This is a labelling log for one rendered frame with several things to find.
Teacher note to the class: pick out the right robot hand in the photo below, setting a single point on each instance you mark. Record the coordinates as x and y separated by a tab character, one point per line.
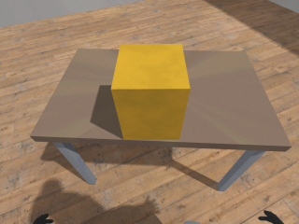
270	218

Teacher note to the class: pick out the carton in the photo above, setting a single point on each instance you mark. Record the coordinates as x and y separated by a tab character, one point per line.
150	90

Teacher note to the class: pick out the left robot hand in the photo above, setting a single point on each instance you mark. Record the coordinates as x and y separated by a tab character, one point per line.
42	220

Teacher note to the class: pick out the table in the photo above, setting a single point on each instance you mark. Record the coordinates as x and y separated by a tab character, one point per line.
227	108

